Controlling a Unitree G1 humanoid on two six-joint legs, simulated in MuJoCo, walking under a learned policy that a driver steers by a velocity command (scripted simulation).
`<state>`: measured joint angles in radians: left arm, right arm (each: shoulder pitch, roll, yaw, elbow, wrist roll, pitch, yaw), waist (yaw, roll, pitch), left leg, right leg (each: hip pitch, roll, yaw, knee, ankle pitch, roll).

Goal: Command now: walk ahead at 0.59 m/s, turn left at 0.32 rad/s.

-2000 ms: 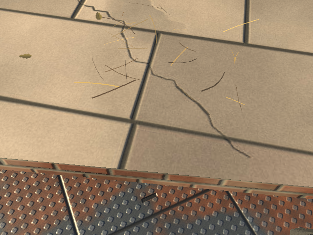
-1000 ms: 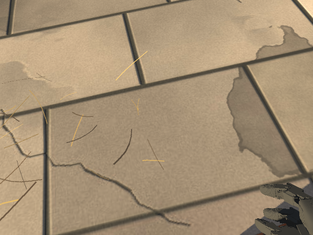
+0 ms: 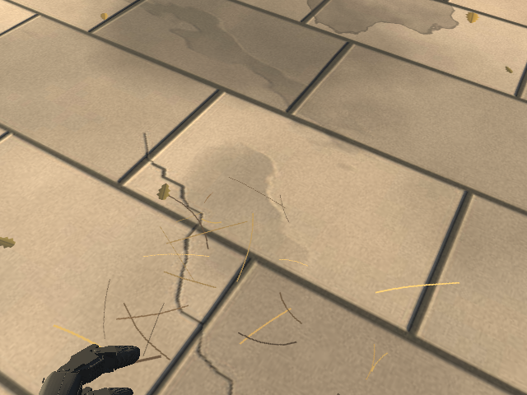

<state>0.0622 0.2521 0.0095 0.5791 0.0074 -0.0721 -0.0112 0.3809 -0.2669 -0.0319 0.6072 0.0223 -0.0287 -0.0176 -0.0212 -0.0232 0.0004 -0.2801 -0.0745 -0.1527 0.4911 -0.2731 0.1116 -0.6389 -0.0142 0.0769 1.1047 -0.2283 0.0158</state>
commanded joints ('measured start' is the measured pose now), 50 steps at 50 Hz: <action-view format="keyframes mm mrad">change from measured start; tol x32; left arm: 1 66 59 16 12 -20 1 7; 11 619 128 89 220 -19 37 -32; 37 509 -23 8 59 -74 -3 28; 50 -40 50 -8 -84 -11 -3 -36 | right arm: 1 -80 -128 -31 -55 -10 -32 0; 29 -688 -6 -24 -182 11 -143 65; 36 101 -237 -104 -38 16 -104 -10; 50 -37 -145 -56 143 4 -105 26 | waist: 1 15 227 -57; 8 98 228 38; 13 -2 -498 113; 16 34 -13 87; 32 105 -166 108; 35 -177 -153 -282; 37 -56 629 -517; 40 -128 68 -73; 50 31 -19 186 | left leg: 1 -18 155 -94 -264 -165 108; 8 32 321 52 -312 -163 19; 14 -633 56 43 945 -105 -56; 29 -370 4 111 36 297 -163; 34 167 23 110 -29 245 -110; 37 942 534 -829 -181 -527 109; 50 34 288 58 -463 169 74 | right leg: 1 111 -5 -105 -203 132 41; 10 465 -10 -185 -482 -14 -93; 14 496 -286 877 -1039 -723 -363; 30 564 -89 395 -909 73 -227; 34 542 -55 348 -571 704 -144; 37 -156 89 176 312 -327 -84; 50 -64 -123 -22 -215 221 -68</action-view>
